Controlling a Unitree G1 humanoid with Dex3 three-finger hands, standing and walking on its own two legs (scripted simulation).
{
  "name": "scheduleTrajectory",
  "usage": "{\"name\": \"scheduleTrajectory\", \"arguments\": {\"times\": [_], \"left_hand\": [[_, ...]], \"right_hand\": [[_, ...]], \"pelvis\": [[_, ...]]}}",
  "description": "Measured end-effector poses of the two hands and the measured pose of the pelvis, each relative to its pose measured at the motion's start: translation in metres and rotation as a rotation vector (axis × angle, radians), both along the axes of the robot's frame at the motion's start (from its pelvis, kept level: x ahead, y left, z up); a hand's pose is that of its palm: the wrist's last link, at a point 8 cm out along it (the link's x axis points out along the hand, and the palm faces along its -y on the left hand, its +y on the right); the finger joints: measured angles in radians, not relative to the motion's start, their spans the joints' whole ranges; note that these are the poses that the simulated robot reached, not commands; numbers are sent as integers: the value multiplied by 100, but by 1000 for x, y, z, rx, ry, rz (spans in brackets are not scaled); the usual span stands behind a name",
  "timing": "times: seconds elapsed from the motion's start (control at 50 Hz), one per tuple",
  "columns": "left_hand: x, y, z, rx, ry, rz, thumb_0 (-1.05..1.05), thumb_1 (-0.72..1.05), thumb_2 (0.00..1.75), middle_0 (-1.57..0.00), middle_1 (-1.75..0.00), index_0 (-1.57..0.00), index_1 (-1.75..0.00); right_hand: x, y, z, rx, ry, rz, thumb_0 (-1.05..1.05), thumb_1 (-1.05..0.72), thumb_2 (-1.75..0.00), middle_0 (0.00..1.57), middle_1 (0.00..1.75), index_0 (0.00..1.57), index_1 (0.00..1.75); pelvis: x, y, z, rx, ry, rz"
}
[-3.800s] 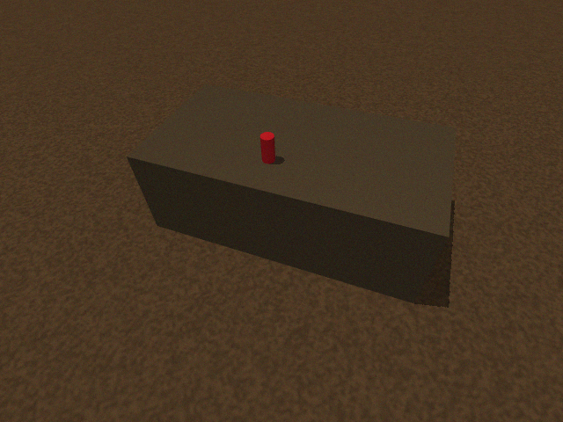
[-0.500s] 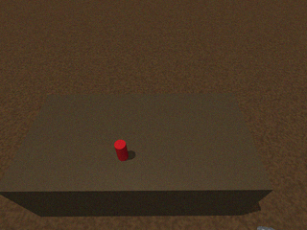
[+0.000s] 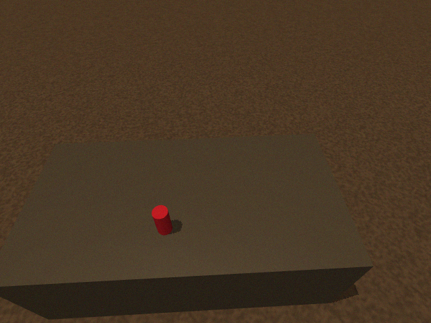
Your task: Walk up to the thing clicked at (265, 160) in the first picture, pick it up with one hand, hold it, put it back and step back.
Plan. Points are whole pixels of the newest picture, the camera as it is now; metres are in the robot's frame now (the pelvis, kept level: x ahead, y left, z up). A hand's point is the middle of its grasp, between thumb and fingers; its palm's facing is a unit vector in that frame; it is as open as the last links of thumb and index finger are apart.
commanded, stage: walk up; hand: left
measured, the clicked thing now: (162, 220) +0.51 +0.20 -0.31
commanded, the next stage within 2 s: stand in 0.20 s
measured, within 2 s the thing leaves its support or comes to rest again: neither
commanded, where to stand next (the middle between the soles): +0.04 -0.02 m, yaw +2 degrees
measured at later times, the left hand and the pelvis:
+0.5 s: hand out of the picture +0.09 +0.26 -0.16, palm faces -0.02 -0.94 -0.34, open 7.4 cm; pelvis +0.01 +0.00 +0.00, yaw +0 degrees
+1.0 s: hand out of the picture +0.10 +0.26 -0.16, palm faces -0.03 -0.94 -0.34, open 7.4 cm; pelvis +0.02 +0.01 +0.00, yaw +1 degrees
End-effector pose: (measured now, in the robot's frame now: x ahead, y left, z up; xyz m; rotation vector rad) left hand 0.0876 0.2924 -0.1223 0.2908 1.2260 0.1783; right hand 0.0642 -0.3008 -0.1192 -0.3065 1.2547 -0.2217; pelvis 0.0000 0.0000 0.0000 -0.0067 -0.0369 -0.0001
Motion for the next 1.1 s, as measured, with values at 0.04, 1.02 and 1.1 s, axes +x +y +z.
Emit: {"name": "scheduleTrajectory", "arguments": {"times": [0.04, 1.02, 1.1], "left_hand": [[0, 0, -1, -1, 5, 1, 1, 90, 90, -21, -30, -20, -30], [4, 12, 3, 30, 12, -4, 1, 90, 90, -21, -30, -20, -30], [5, 12, 4, 30, 9, -1, 1, 90, 90, -21, -30, -20, -30]], "right_hand": [[0, 1, 0, 0, 2, -2, 1, -90, -90, 20, 30, 20, 29], [34, 12, 0, 17, -17, 19, 1, -90, -90, 20, 30, 20, 29], [36, 12, 0, 16, -22, 22, 1, -90, -90, 20, 30, 20, 29]], "pelvis": [[1, 1, 0, 0, 2, 0], [23, 6, 1, 7, 5, 9], [24, 6, 1, 7, 4, 10]]}}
